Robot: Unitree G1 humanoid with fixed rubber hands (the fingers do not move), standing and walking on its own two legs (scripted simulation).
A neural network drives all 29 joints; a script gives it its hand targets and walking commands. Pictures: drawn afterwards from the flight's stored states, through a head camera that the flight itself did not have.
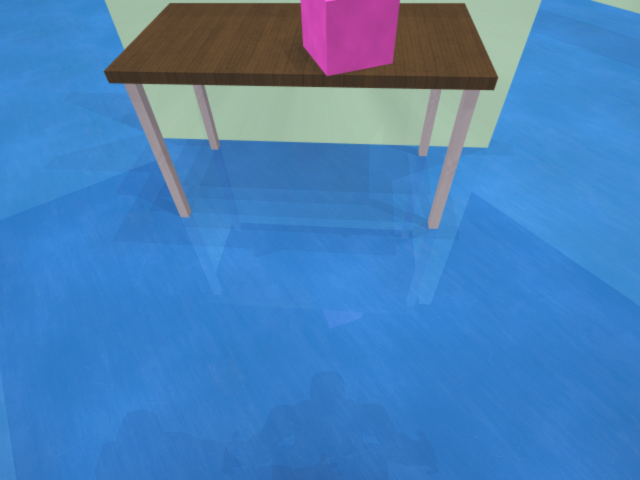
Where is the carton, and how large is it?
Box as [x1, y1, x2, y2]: [301, 0, 399, 75]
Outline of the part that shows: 301,0 303,46 326,75 392,62 399,0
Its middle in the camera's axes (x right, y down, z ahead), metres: +0.09 -0.68 +1.19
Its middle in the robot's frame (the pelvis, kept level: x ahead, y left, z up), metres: +1.34 -0.09 +0.02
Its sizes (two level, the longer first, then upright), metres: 0.236 0.221 0.202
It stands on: a table, 0.70 m high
